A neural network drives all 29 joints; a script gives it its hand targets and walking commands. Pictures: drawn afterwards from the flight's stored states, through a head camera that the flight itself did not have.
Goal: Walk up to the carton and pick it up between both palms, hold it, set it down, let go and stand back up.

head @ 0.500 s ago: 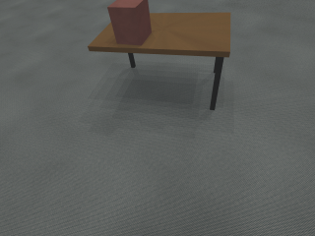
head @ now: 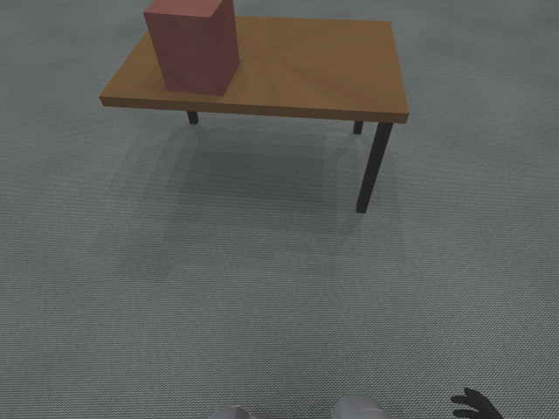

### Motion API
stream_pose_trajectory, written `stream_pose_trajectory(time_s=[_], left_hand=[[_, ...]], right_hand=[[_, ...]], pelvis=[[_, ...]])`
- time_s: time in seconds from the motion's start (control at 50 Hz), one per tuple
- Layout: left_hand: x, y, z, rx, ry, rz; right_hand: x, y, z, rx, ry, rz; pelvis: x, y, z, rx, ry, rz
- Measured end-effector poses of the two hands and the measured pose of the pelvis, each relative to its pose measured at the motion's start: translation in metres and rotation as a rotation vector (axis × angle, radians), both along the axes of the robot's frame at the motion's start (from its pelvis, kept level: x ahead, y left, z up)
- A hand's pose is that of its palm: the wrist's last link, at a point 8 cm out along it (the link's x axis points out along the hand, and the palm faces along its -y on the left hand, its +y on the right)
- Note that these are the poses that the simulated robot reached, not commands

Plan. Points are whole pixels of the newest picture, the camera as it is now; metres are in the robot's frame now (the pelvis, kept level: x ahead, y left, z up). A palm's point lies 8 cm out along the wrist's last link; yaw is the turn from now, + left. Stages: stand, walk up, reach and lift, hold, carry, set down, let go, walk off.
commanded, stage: walk up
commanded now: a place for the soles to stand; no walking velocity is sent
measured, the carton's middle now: (197, 41) +1.20 +0.23 -0.07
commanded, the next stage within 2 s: none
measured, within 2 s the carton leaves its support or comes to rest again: neither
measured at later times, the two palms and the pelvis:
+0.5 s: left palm (133, 288) +0.34 +0.26 -0.07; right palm (454, 342) +0.23 -0.28 -0.12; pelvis +0.22 +0.00 +0.00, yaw -6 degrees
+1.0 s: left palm (95, 220) +0.52 +0.38 -0.10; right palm (362, 215) +0.47 -0.16 -0.08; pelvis +0.41 +0.13 +0.00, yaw -6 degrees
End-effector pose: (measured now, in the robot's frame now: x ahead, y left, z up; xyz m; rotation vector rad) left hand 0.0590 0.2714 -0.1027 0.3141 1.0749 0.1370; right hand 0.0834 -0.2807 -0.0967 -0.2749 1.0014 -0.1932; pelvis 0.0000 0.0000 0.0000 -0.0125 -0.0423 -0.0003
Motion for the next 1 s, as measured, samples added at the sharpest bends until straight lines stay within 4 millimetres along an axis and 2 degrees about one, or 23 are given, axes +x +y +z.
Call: stream_pose_trajectory(time_s=[0.08, 0.16, 0.26, 0.36, 0.4, 0.42, 0.54, 0.62, 0.7, 0.8, 0.84, 0.88, 0.92, 1.0], left_hand=[[0.088, 0.001, 0.022, -0.013, -0.121, -0.089], [0.152, -0.01, 0.031, -0.047, -0.175, -0.143], [0.226, -0.036, 0.035, -0.071, -0.218, -0.211], [0.295, -0.054, 0.035, -0.039, -0.28, -0.242], [0.307, -0.05, 0.033, -0.01, -0.296, -0.217], [0.307, -0.045, 0.032, 0.006, -0.288, -0.186], [0.264, 0.001, 0.038, 0.097, -0.097, -0.034], [0.25, 0.024, 0.042, 0.118, 0.005, -0.003], [0.257, 0.043, 0.038, 0.111, 0.06, 0.005], [0.295, 0.075, 0.017, 0.077, 0.063, 0.022], [0.318, 0.091, 0.002, 0.06, 0.058, 0.023], [0.347, 0.106, -0.012, 0.041, 0.054, 0.006], [0.381, 0.111, -0.016, 0.014, 0.032, -0.019], [0.456, 0.112, 0.001, -0.017, -0.047, -0.11]], right_hand=[[-0.023, 0.001, 0.009, -0.015, 0.086, -0.061], [-0.027, 0.009, 0.009, -0.001, 0.139, -0.099], [-0.009, 0.018, -0.005, 0.047, 0.171, -0.142], [0.026, 0.011, -0.032, 0.081, 0.219, -0.165], [0.05, 0.009, -0.04, 0.089, 0.235, -0.135], [0.066, 0.008, -0.04, 0.089, 0.235, -0.113], [0.193, 0.004, -0.017, 0.081, 0.072, -0.002], [0.264, 0.021, -0.002, 0.097, -0.02, 0.058], [0.321, 0.049, 0.005, 0.12, -0.069, 0.094], [0.384, 0.091, 0.004, 0.117, -0.096, 0.121], [0.407, 0.105, 0.004, 0.091, -0.114, 0.115], [0.42, 0.115, 0.005, 0.056, -0.122, 0.1], [0.419, 0.118, 0.008, 0.02, -0.115, 0.061], [0.389, 0.116, 0.02, -0.03, -0.032, -0.079]], pelvis=[[0.033, 0.009, 0.012, 0.003, -0.004, -0.023], [0.067, 0.013, 0.015, 0.015, -0.005, -0.049], [0.112, 0.012, 0.012, 0.026, -0.005, -0.079], [0.165, 0.001, -0.005, 0.027, 0.003, -0.11], [0.181, -0.004, -0.01, 0.012, -0.002, -0.109], [0.188, -0.005, -0.01, 0.017, -0.007, -0.107], [0.233, 0.003, 0.008, 0.029, -0.023, -0.105], [0.26, 0.013, 0.015, 0.032, -0.014, -0.113], [0.288, 0.029, 0.015, 0.02, -0.004, -0.105], [0.332, 0.061, 0.003, -0.016, 0.011, -0.09], [0.354, 0.077, -0.006, -0.03, 0.021, -0.085], [0.37, 0.092, -0.012, 0.0, 0.015, -0.078], [0.385, 0.106, -0.012, -0.006, 0.01, -0.089], [0.411, 0.127, 0.003, -0.021, 0.008, -0.107]])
